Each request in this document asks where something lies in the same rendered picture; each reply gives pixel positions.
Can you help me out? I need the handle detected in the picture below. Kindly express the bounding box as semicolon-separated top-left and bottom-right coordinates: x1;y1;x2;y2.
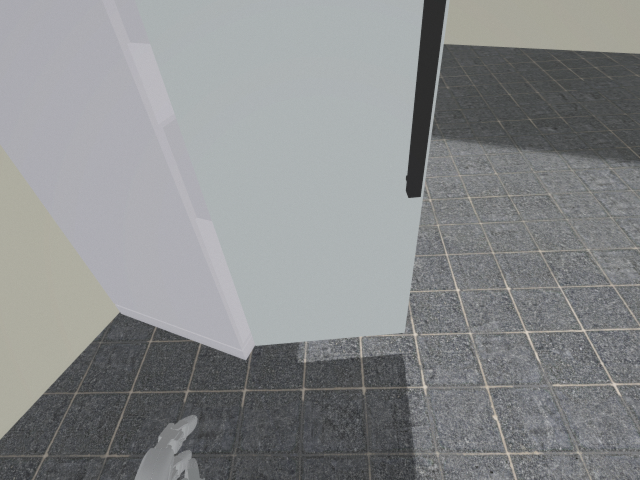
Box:
406;0;446;198

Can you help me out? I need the robot left hand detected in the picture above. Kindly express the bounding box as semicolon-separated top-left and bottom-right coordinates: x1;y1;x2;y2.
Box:
134;415;205;480

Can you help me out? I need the fridge door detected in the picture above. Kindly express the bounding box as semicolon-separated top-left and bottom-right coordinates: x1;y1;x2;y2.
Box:
135;0;450;346

